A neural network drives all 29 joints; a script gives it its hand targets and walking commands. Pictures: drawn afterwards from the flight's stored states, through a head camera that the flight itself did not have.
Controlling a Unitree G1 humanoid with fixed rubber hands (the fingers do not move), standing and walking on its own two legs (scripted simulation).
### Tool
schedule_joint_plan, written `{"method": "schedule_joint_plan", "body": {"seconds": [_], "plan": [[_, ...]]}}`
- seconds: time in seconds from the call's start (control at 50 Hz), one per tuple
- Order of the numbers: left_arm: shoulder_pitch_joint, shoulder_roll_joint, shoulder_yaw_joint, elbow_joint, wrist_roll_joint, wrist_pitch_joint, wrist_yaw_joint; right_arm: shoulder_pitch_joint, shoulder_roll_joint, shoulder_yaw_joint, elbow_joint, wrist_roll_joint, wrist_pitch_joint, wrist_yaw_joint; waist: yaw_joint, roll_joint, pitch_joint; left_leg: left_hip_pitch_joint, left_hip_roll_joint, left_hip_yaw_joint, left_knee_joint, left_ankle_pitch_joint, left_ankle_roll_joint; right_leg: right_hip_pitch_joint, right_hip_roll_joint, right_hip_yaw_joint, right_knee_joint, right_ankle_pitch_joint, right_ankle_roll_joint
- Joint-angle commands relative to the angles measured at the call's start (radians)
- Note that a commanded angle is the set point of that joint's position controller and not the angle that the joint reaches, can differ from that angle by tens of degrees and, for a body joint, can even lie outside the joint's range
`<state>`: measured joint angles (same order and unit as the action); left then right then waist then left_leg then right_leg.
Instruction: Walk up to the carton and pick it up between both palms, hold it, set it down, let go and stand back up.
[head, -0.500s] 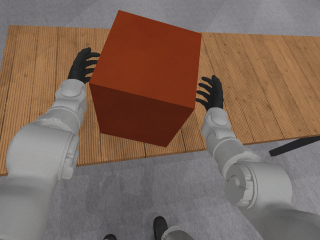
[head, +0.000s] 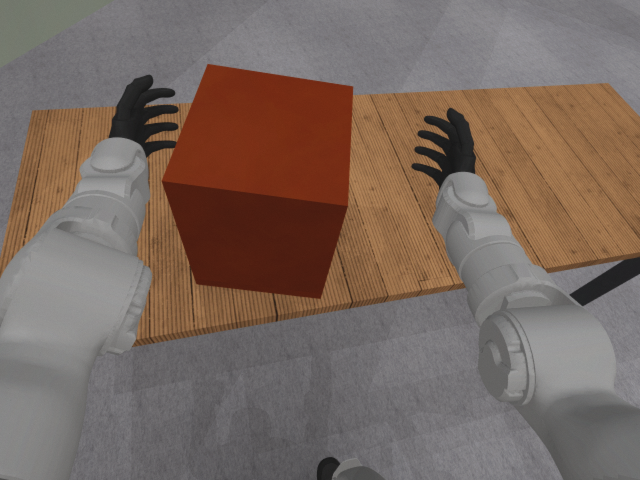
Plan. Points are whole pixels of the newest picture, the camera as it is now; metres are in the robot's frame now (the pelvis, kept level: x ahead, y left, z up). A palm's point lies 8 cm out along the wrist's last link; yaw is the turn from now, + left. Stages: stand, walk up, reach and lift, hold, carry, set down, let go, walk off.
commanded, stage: set down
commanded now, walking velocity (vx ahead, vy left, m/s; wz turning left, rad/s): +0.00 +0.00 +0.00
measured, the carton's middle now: (269, 192) +0.53 -0.03 -0.01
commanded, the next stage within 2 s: none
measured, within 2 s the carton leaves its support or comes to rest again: neither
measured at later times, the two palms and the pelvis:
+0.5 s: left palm (94, 129) +0.53 +0.16 +0.12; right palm (427, 162) +0.44 -0.20 +0.13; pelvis +0.01 +0.00 +0.02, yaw +1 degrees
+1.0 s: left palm (112, 194) +0.48 +0.16 +0.08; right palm (432, 222) +0.39 -0.20 +0.08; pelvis -0.01 +0.01 +0.01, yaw -1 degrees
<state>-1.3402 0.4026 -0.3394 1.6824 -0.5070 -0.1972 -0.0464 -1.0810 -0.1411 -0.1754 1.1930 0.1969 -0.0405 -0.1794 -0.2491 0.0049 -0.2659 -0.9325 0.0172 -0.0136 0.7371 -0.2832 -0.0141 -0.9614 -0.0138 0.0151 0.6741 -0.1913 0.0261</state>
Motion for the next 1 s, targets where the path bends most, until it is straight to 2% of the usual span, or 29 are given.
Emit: {"method": "schedule_joint_plan", "body": {"seconds": [0.0,0.08,0.16,0.24,0.32,0.38,0.48,0.54,0.6,0.64,0.7,0.78,0.82,0.88,0.98], "plan": [[-0.685,0.178,-0.047,-0.158,-0.054,-0.011,-0.004,-0.669,-0.146,0.023,-0.229,0.006,0.017,-0.002,-0.016,0.112,-0.812,0.329,-0.053,0.04,-0.084,0.094,0.015,0.513,0.004,-0.052,-0.03,0.243,-0.044],[-0.712,0.197,-0.048,-0.137,-0.052,0.021,-0.012,-0.684,-0.128,0.021,-0.195,0.004,0.058,-0.018,-0.031,0.11,-0.794,0.318,-0.056,0.036,-0.108,0.091,0.027,0.553,-0.007,-0.041,-0.048,0.276,-0.047],[-0.702,0.192,-0.045,-0.094,-0.019,0.051,-0.023,-0.665,-0.121,0.006,-0.136,-0.001,0.081,-0.039,-0.051,0.155,-0.741,0.377,-0.052,0.029,-0.132,0.133,0.014,0.559,-0.006,-0.05,-0.086,0.313,-0.057],[-0.649,0.172,-0.028,-0.072,0.029,0.068,-0.034,-0.606,-0.116,-0.01,-0.105,-0.003,0.073,-0.062,-0.058,0.221,-0.696,0.494,-0.046,0.022,-0.146,0.236,-0.016,0.548,0.002,-0.069,-0.135,0.376,-0.064],[-0.627,0.149,0.001,-0.136,0.082,0.056,-0.029,-0.562,-0.129,-0.052,-0.121,-0.021,0.025,-0.078,-0.052,0.325,-0.72,0.672,-0.029,0.015,-0.122,0.427,-0.077,0.481,0.021,-0.104,-0.174,0.427,-0.072],[-0.605,0.138,0.024,-0.191,0.107,0.041,-0.021,-0.537,-0.132,-0.082,-0.132,-0.043,-0.016,-0.084,-0.051,0.366,-0.743,0.781,-0.011,0.009,-0.097,0.553,-0.115,0.43,0.036,-0.122,-0.195,0.437,-0.069],[-0.543,0.125,0.073,-0.272,0.143,0.017,-0.012,-0.481,-0.125,-0.093,-0.125,-0.06,-0.09,-0.085,-0.026,0.385,-0.787,0.868,0.007,0.007,-0.041,0.749,-0.159,0.41,0.053,-0.129,-0.204,0.461,-0.062],[-0.49,0.13,0.115,-0.32,0.164,-0.005,-0.011,-0.44,-0.109,-0.071,-0.153,-0.056,-0.132,-0.085,0.003,0.358,-0.82,0.847,-0.001,0.017,-0.016,0.808,-0.16,0.463,0.055,-0.118,-0.19,0.516,-0.051],[-0.435,0.149,0.154,-0.333,0.176,-0.026,-0.014,-0.407,-0.088,-0.025,-0.215,-0.041,-0.147,-0.086,0.03,0.275,-0.831,0.714,-0.03,0.038,-0.034,0.702,-0.116,0.6,0.045,-0.092,-0.157,0.605,-0.035],[-0.419,0.169,0.172,-0.333,0.169,-0.041,-0.017,-0.401,-0.073,0.003,-0.262,-0.031,-0.134,-0.087,0.038,0.208,-0.835,0.612,-0.047,0.047,-0.07,0.581,-0.079,0.684,0.033,-0.073,-0.135,0.618,-0.013],[-0.415,0.181,0.176,-0.336,0.144,-0.054,-0.022,-0.415,-0.059,0.031,-0.316,-0.024,-0.113,-0.087,0.042,0.134,-0.825,0.544,-0.056,0.052,-0.098,0.447,-0.043,0.703,0.027,-0.062,-0.12,0.558,0.004],[-0.345,0.182,0.195,-0.315,0.141,-0.068,-0.04,-0.354,-0.03,0.063,-0.331,-0.024,-0.112,-0.092,0.055,0.081,-0.803,0.5,-0.06,0.057,-0.092,0.378,-0.019,0.714,0.023,-0.049,-0.107,0.496,0.003],[-0.311,0.181,0.205,-0.31,0.146,-0.074,-0.046,-0.325,-0.021,0.067,-0.329,-0.026,-0.12,-0.098,0.062,0.073,-0.786,0.488,-0.058,0.054,-0.087,0.374,-0.019,0.717,0.025,-0.049,-0.1,0.476,0.0],[-0.296,0.176,0.196,-0.281,0.137,-0.077,-0.05,-0.315,-0.011,0.06,-0.308,-0.033,-0.123,-0.105,0.061,0.07,-0.719,0.476,-0.053,0.052,-0.082,0.309,-0.018,0.665,0.029,-0.056,-0.101,0.379,-0.01],[-0.29,0.163,0.178,-0.266,0.13,-0.08,-0.043,-0.307,-0.012,0.036,-0.27,-0.045,-0.13,-0.106,0.067,0.124,-0.628,0.489,-0.04,0.044,-0.07,0.225,-0.031,0.543,0.041,-0.074,-0.101,0.208,-0.038]]}}
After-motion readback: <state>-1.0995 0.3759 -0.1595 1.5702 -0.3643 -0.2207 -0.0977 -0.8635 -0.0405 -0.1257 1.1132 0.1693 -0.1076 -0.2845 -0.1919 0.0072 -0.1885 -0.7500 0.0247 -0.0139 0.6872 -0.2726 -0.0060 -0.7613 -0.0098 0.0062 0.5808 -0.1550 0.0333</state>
